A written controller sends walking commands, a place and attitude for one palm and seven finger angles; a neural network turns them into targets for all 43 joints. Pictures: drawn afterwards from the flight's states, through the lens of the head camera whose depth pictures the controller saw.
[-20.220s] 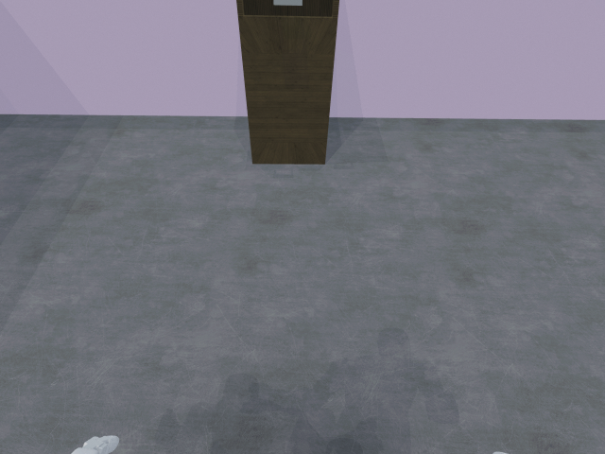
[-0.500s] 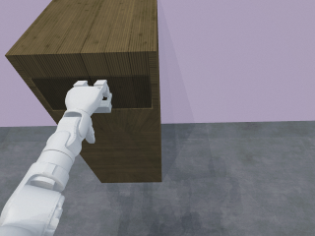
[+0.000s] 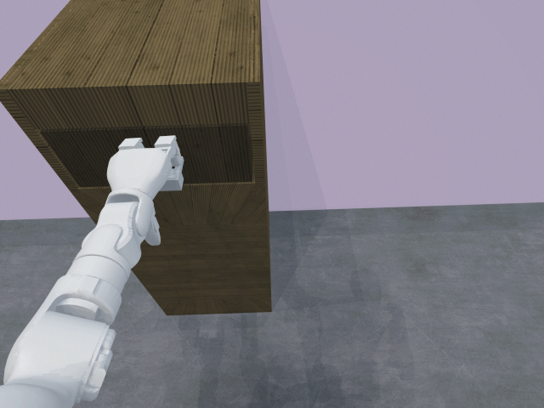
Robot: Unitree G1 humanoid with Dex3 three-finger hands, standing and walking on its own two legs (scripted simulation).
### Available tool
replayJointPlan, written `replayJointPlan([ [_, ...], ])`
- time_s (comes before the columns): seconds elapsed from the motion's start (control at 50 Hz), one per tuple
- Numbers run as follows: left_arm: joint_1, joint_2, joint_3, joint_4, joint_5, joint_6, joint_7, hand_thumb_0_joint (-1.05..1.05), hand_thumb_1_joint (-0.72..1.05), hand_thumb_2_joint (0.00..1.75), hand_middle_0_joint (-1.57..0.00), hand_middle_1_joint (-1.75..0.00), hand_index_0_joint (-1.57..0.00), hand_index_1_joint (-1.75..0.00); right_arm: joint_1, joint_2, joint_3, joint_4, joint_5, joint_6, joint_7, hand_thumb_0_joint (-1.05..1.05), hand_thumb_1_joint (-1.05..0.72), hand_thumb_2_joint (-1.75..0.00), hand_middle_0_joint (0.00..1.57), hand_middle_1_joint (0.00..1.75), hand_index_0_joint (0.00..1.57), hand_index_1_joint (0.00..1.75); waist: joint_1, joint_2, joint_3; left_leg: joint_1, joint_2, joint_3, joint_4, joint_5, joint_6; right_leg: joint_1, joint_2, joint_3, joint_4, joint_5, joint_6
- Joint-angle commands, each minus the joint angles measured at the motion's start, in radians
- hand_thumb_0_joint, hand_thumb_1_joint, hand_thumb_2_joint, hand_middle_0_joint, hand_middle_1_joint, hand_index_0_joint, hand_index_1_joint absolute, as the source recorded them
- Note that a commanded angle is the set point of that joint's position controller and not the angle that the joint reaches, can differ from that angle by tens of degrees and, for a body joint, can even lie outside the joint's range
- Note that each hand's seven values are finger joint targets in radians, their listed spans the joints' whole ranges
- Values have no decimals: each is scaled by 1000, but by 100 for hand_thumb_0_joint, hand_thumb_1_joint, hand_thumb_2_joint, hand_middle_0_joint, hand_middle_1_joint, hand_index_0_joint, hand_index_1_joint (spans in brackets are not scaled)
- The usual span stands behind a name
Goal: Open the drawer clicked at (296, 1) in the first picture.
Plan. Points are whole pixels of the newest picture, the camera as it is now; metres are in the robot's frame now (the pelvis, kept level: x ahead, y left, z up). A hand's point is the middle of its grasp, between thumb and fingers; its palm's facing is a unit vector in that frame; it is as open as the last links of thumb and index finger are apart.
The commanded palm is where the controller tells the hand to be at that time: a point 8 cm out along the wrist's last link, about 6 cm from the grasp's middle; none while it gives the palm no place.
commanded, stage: lower the fingers behind the handle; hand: left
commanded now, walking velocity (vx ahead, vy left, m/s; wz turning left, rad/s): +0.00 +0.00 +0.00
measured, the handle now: (152, 171) +0.50 +0.22 +0.05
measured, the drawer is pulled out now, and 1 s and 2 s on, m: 0.00 0.00 0.00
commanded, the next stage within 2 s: lift the fingers back up to retry in 0.36 s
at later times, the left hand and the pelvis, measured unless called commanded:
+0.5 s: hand (153, 188) +0.45 +0.20 +0.06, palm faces +0.01 -0.03 -1.00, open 13.5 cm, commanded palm +0.42 +0.21 +0.10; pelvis -0.01 +0.01 +0.00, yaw +0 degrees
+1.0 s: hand (143, 170) +0.45 +0.21 +0.10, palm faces +0.02 -0.03 -1.00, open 13.7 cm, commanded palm +0.43 +0.21 +0.17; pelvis +0.01 +0.01 +0.01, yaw +0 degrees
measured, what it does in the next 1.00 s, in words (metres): stands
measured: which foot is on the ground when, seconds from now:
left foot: down 0.00-1.00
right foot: down 0.00-1.00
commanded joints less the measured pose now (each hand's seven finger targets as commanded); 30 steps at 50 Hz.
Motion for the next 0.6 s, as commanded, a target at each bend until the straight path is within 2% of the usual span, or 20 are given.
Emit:
replayJointPlan([
  [0.0,-337,209,56,-88,9,25,2,0,-50,30,-30,-120,-30,-120,37,-141,-43,-101,-7,-29,-15,0,-90,-90,20,30,20,30,-11,-67,-238,186,-44,12,-39,202,44,42,26,8,-110,273,-14],
  [0.02,-331,228,71,-90,11,24,3,0,-50,30,-30,-120,-30,-120,38,-142,-43,-101,-7,-28,-17,0,-90,-90,20,30,20,30,-9,-75,-248,185,-42,12,-36,210,44,49,26,7,-105,283,-14],
  [0.04,-326,211,58,-104,7,21,0,0,-50,30,-30,-120,-30,-120,37,-140,-42,-107,-8,-28,-16,0,-90,-90,20,30,20,30,-4,-63,-262,186,-45,13,-34,222,43,61,26,9,-103,302,-14],
  [0.06,-319,214,66,-99,4,20,-3,0,-50,30,-30,-120,-30,-120,38,-139,-43,-108,-9,-28,-16,0,-90,-90,20,30,20,30,-8,-81,-267,185,-46,11,-31,227,44,73,25,8,-103,312,-14],
  [0.12,-329,233,69,-89,7,19,-3,0,-50,30,-30,-120,-30,-120,33,-142,-38,-110,-4,-26,-20,0,-90,-90,20,30,20,30,-12,-75,-223,164,-43,12,-35,199,43,43,25,8,-106,284,-11],
  [0.14,-335,227,67,-109,5,15,-1,0,-50,30,-30,-120,-30,-120,35,-141,-40,-111,-5,-28,-19,0,-90,-90,20,30,20,30,-9,-72,-240,171,-45,12,-34,200,44,48,26,8,-106,282,-11],
  [0.16,-332,253,89,-106,11,12,2,0,-50,30,-30,-120,-30,-120,35,-141,-40,-112,-6,-28,-19,0,-90,-90,20,30,20,30,-5,-78,-249,168,-45,11,-31,201,44,58,26,10,-105,277,-13],
  [0.2,-355,211,49,-101,12,17,5,0,-50,30,-30,-120,-30,-120,35,-139,-38,-112,-4,-30,-18,0,-90,-90,20,30,20,30,-20,-60,-216,168,-42,7,-34,177,43,13,28,4,-106,242,-13],
  [0.22,-344,214,56,-90,15,19,9,0,-50,30,-30,-120,-30,-120,40,-138,-40,-110,-4,-31,-17,0,-90,-90,20,30,20,30,-12,-48,-221,171,-42,7,-32,180,42,8,31,2,-102,234,-16],
  [0.24,-351,198,43,-90,11,25,10,0,-50,30,-30,-120,-30,-120,41,-138,-40,-111,-5,-32,-16,0,-90,-90,20,30,20,30,-19,-56,-225,179,-42,6,-30,184,43,6,31,2,-104,240,-15],
  [0.26,-364,225,70,-96,10,23,12,0,-50,30,-30,-120,-30,-120,46,-140,-41,-107,-7,-33,-16,0,-90,-90,20,30,20,30,-16,-68,-252,181,-41,6,-26,198,44,26,30,3,-100,253,-15],
  [0.28,-362,228,65,-91,13,28,13,0,-50,30,-30,-120,-30,-120,47,-140,-40,-109,-6,-33,-16,0,-90,-90,20,30,20,30,-14,-58,-258,180,-42,5,-26,200,44,24,31,3,-95,257,-15],
  [0.36,-365,247,79,-52,7,41,9,0,-50,30,-30,-120,-30,-120,52,-143,-35,-105,-4,-33,-21,0,-90,-90,20,30,20,30,-19,-94,-236,150,-43,5,-29,168,45,31,28,5,-107,234,-11],
  [0.4,-381,226,53,-40,7,48,5,0,-50,30,-30,-120,-30,-120,50,-144,-32,-105,-1,-35,-23,0,-90,-90,20,30,20,30,-29,-85,-204,146,-42,5,-31,150,46,-1,28,3,-111,212,-10],
  [0.42,-385,249,68,-32,14,50,5,0,-50,30,-30,-120,-30,-120,55,-146,-32,-101,-1,-34,-24,0,-90,-90,20,30,20,30,-26,-81,-211,145,-40,5,-29,156,45,-2,29,4,-106,212,-11],
  [0.44,-381,233,55,-32,12,52,2,0,-50,30,-30,-120,-30,-120,57,-143,-30,-107,-1,-34,-23,0,-90,-90,20,30,20,30,-22,-79,-222,145,-44,5,-30,154,45,3,30,2,-106,209,-11],
  [0.46,-413,252,71,-61,11,47,0,0,-50,30,-30,-120,-30,-120,57,-145,-33,-106,-3,-33,-24,0,-90,-90,20,30,20,30,-25,-76,-247,164,-39,1,-30,174,45,16,29,1,-103,223,-13],
  [0.48,-418,257,74,-87,10,44,0,0,-50,30,-30,-120,-30,-120,55,-142,-34,-112,-4,-35,-23,0,-90,-90,20,30,20,30,-14,-46,-283,183,-41,5,-31,185,46,32,29,6,-101,234,-12],
  [0.52,-442,286,92,-109,8,41,-2,0,-50,30,-30,-120,-30,-120,52,-141,-33,-114,-2,-32,-26,0,-90,-90,20,30,20,30,-13,-34,-288,190,-39,2,-35,189,44,38,30,4,-100,234,-13],
  [0.58,-440,263,85,-145,-7,32,-9,0,-50,30,-30,-120,-30,-120,49,-135,-36,-121,-1,-35,-25,0,-90,-90,20,30,20,30,-10,-31,-298,225,-38,-2,-42,218,44,53,35,-2,-105,251,-15],
])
